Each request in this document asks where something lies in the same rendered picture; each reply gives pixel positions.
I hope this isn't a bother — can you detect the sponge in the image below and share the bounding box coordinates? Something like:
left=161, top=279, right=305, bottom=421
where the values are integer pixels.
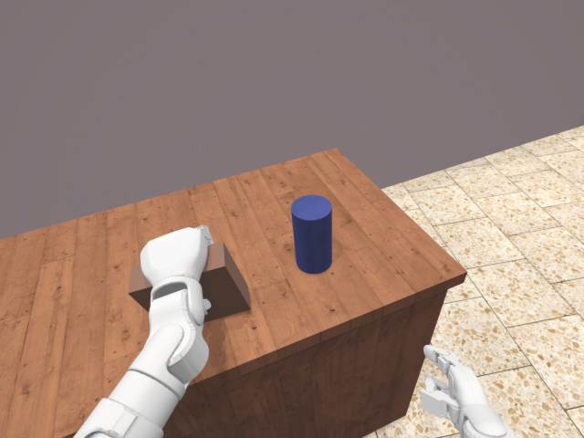
left=128, top=241, right=251, bottom=323

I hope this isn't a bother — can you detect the right robot hand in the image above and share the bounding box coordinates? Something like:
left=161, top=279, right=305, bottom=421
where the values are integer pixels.
left=421, top=345, right=490, bottom=432

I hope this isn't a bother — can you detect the right robot forearm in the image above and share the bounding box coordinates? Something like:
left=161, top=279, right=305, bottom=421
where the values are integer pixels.
left=459, top=403, right=517, bottom=438

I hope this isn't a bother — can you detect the left robot hand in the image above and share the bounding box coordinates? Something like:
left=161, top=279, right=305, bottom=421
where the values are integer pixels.
left=141, top=225, right=214, bottom=315

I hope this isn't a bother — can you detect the table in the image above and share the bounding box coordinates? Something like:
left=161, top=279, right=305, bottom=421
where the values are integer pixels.
left=0, top=148, right=467, bottom=438

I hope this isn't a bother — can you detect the left robot forearm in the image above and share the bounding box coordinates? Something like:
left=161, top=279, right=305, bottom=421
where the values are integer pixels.
left=73, top=276, right=209, bottom=438

